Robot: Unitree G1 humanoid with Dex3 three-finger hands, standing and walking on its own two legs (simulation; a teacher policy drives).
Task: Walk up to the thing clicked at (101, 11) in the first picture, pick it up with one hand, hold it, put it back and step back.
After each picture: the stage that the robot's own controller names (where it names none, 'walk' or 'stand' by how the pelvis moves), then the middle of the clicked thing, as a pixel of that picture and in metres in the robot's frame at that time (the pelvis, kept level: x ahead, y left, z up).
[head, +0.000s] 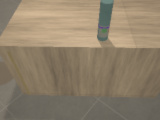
stand; (104, 21) +0.82 -0.10 -0.04
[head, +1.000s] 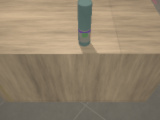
walk; (84, 24) +0.72 +0.05 -0.01
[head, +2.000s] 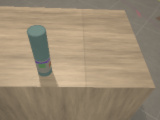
stand; (41, 53) +0.51 +0.21 -0.01
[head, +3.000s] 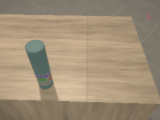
walk; (41, 67) +0.46 +0.21 -0.03
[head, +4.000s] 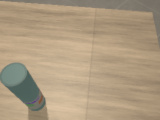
stand; (27, 91) +0.30 +0.22 -0.02
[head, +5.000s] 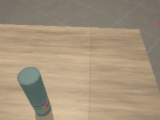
stand; (37, 94) +0.33 +0.20 -0.04
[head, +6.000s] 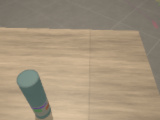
stand; (36, 97) +0.33 +0.20 -0.04
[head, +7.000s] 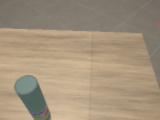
stand; (35, 102) +0.31 +0.20 -0.04
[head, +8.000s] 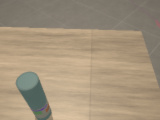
stand; (36, 99) +0.32 +0.20 -0.04
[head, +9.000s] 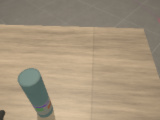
rise first; (38, 96) +0.32 +0.20 -0.03
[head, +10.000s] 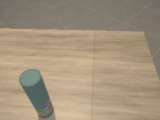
go down; (39, 96) +0.33 +0.20 -0.03
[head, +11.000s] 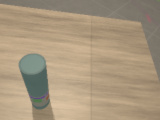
go down; (37, 85) +0.34 +0.17 +0.00
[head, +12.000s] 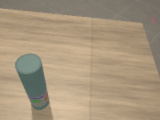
approach; (35, 86) +0.34 +0.18 +0.01
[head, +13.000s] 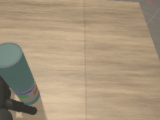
close; (20, 79) +0.34 +0.19 +0.05
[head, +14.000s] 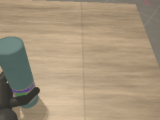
lift; (20, 77) +0.35 +0.20 +0.05
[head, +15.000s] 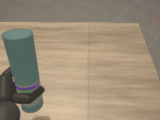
lift; (26, 74) +0.32 +0.18 +0.13
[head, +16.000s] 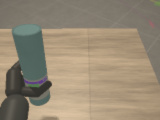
hold; (34, 69) +0.34 +0.16 +0.14
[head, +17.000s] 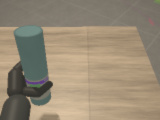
hold; (35, 69) +0.34 +0.16 +0.13
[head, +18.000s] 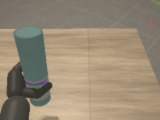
hold; (35, 70) +0.34 +0.16 +0.13
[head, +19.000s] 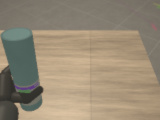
crouch; (25, 74) +0.31 +0.18 +0.15
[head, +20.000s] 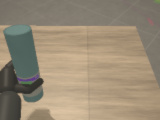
lower; (26, 67) +0.36 +0.19 +0.12
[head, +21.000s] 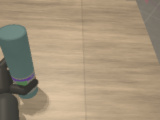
lower; (21, 66) +0.38 +0.19 +0.06
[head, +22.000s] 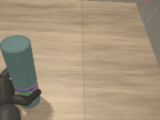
lower; (24, 77) +0.35 +0.18 +0.05
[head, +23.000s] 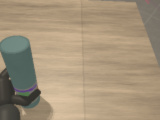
lower; (23, 77) +0.35 +0.18 +0.05
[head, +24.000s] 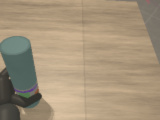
lower; (24, 77) +0.34 +0.18 +0.05
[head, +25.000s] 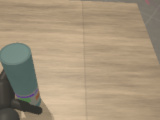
withdraw; (24, 82) +0.33 +0.18 +0.05
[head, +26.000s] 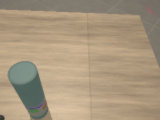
sink last; (32, 94) +0.30 +0.18 +0.02
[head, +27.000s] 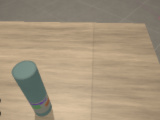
stand; (35, 92) +0.32 +0.20 +0.02
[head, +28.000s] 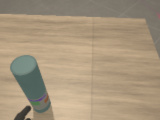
stand; (34, 88) +0.33 +0.19 +0.03
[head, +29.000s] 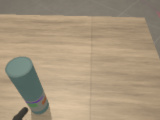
stand; (31, 89) +0.32 +0.20 +0.04
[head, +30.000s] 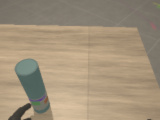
stand; (35, 89) +0.35 +0.20 +0.01
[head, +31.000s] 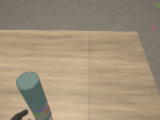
stand; (36, 100) +0.32 +0.20 -0.03
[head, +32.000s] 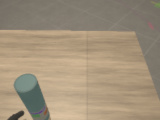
stand; (34, 102) +0.32 +0.20 -0.03
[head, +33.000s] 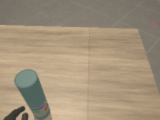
stand; (35, 97) +0.32 +0.20 -0.03
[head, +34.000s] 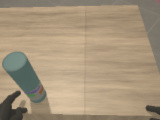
walk; (28, 81) +0.36 +0.22 +0.00
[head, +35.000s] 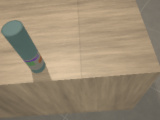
walk; (27, 50) +0.48 +0.23 +0.00
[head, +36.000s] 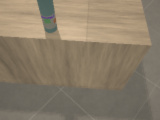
walk; (46, 9) +0.71 +0.21 -0.01
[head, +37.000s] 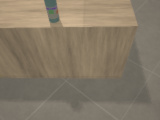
stand; (50, 2) +0.90 +0.25 -0.02
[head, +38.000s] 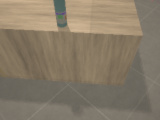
stand; (60, 7) +0.92 +0.19 -0.03
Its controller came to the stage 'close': yes
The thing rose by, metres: 0.18
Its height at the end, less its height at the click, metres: +0.00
